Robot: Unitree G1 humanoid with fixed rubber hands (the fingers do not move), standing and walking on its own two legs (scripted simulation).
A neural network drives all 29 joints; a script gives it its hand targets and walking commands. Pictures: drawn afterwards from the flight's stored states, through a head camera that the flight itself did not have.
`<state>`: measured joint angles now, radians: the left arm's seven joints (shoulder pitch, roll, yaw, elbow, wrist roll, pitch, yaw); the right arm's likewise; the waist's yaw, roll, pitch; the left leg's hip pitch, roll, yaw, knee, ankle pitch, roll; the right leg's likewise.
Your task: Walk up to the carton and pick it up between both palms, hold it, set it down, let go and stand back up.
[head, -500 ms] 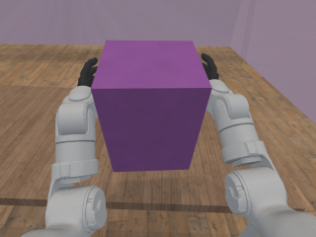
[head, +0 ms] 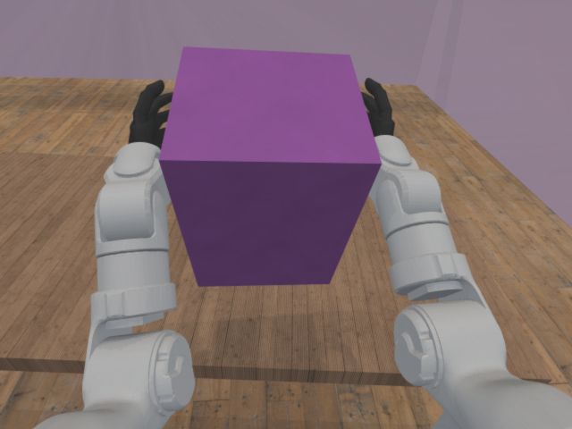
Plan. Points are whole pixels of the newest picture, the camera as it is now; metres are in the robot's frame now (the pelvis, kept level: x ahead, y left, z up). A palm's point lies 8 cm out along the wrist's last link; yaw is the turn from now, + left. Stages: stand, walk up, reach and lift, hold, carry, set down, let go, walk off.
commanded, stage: set down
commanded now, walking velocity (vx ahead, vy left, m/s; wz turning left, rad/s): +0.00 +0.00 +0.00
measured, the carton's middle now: (266, 182) +0.36 +0.02 +0.23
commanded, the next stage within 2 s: none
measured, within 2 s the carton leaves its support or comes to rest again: neither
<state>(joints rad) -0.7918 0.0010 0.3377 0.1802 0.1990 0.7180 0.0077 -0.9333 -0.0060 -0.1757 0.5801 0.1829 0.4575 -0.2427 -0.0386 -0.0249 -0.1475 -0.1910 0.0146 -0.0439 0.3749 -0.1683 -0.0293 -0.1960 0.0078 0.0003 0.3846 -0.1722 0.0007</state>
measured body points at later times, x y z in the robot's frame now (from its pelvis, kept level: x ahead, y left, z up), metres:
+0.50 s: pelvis +0.00 -0.02 +0.00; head -0.02 +0.00 +0.45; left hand +0.40 +0.13 +0.22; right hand +0.42 -0.15 +0.21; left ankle +0.02 +0.14 -0.74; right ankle +0.02 -0.11 -0.74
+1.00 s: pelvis +0.00 -0.02 +0.00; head -0.01 -0.01 +0.45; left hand +0.39 +0.15 +0.18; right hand +0.44 -0.13 +0.17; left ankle +0.02 +0.14 -0.74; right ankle +0.02 -0.11 -0.74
